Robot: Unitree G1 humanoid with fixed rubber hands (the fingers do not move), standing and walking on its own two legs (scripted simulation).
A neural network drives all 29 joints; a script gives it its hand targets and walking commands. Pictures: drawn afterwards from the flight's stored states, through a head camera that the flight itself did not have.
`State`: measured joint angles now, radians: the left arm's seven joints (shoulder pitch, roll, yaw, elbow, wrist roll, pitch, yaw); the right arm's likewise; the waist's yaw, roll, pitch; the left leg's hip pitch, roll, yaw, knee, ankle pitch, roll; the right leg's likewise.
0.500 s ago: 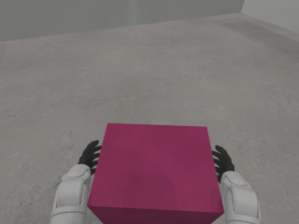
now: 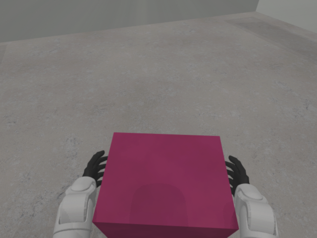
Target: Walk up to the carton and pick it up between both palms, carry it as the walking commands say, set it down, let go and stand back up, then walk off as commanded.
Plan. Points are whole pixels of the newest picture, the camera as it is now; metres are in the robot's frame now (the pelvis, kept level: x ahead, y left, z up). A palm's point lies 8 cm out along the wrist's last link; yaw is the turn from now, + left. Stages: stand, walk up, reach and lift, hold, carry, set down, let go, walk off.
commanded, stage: hold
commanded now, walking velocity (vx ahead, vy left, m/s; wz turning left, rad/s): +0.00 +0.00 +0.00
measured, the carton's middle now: (164, 194) +0.27 +0.00 -0.04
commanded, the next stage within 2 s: carry in 0.60 s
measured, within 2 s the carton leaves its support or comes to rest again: neither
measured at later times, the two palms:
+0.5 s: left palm (91, 182) +0.27 +0.18 +0.04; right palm (240, 189) +0.26 -0.19 +0.04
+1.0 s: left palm (90, 140) +0.35 +0.19 +0.09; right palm (234, 153) +0.32 -0.17 +0.10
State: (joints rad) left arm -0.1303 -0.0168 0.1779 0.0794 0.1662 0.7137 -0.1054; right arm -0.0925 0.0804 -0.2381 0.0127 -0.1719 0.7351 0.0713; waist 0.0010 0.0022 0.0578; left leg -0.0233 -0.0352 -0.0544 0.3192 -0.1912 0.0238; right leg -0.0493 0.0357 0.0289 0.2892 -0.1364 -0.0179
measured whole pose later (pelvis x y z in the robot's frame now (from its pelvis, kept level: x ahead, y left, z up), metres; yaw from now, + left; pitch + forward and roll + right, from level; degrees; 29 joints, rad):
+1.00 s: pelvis +0.08 +0.02 +0.00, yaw -3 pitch +6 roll -4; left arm -0.11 0.03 0.15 -0.28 0.06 1.13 -0.06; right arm -0.06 0.07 -0.19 -0.34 -0.07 1.13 0.00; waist -0.02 0.03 -0.21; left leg -0.11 0.04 0.07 0.28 -0.27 0.04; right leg -0.50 -0.01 -0.11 0.73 -0.31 0.00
